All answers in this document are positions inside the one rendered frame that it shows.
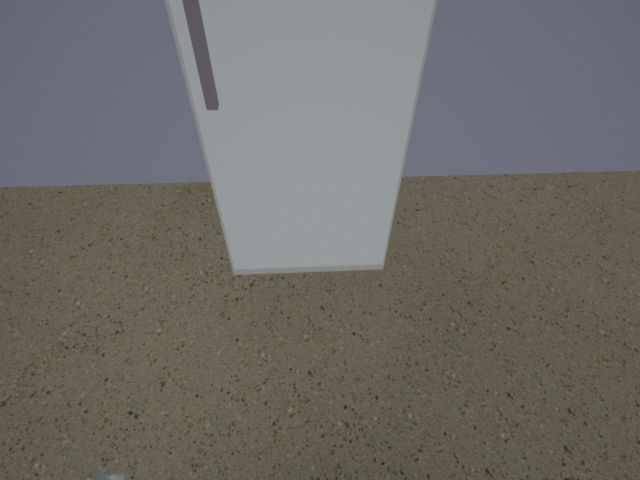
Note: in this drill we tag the handle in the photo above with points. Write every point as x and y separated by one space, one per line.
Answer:
201 53

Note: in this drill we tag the fridge door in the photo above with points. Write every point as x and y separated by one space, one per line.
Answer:
315 103

